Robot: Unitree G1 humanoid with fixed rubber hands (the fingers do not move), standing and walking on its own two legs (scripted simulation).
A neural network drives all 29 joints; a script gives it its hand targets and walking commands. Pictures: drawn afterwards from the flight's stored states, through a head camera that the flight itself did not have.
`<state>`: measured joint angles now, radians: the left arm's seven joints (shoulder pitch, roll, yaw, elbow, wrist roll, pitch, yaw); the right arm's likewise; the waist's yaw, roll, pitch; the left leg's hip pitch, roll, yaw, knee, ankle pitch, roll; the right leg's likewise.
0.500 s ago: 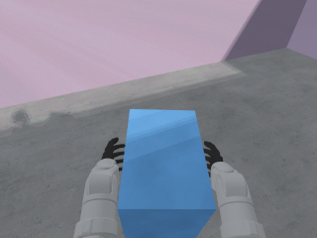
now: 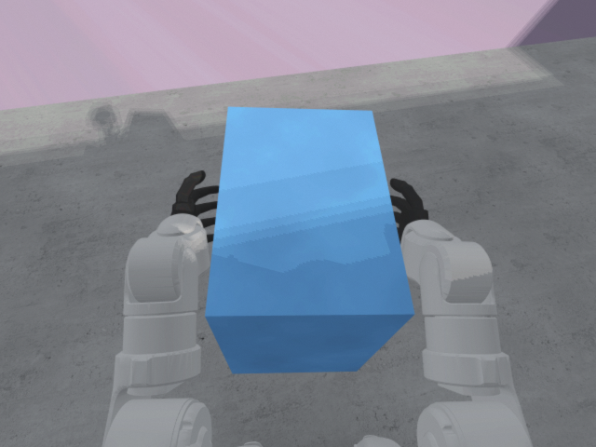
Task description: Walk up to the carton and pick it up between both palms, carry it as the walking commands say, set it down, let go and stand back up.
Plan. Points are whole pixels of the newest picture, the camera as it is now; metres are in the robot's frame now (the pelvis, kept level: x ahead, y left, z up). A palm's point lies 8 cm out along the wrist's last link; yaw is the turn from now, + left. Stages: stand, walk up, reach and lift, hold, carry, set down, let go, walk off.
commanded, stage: carry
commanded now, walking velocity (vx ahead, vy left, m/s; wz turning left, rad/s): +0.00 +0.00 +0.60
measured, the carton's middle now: (297, 250) +0.37 +0.01 +0.04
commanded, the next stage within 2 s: none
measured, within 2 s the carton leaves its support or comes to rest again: neither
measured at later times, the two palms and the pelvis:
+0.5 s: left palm (161, 269) +0.30 +0.17 +0.12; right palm (389, 232) +0.36 -0.10 +0.10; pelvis -0.02 -0.06 +0.02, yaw +18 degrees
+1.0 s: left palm (3, 385) +0.18 +0.29 +0.11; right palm (265, 251) +0.33 +0.05 +0.10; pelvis -0.04 -0.05 +0.01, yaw +32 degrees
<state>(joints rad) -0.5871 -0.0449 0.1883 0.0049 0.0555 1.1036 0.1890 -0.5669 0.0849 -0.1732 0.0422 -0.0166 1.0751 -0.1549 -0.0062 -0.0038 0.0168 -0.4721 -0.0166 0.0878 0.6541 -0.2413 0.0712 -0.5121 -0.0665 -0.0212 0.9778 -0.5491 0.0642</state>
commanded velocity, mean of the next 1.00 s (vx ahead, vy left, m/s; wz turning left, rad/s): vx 0.00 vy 0.00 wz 0.60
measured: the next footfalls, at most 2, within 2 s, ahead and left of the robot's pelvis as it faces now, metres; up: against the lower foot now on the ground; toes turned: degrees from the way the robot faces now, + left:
right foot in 0.30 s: +0.02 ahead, -0.15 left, +0.00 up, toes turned +5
left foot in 0.68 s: -0.02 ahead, +0.09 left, +0.00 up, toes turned +30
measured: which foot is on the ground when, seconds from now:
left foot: down 0.00-0.32, up 0.34-0.66, down 0.68-1.00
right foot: up 0.00-0.28, down 0.30-0.70, up 0.72-1.00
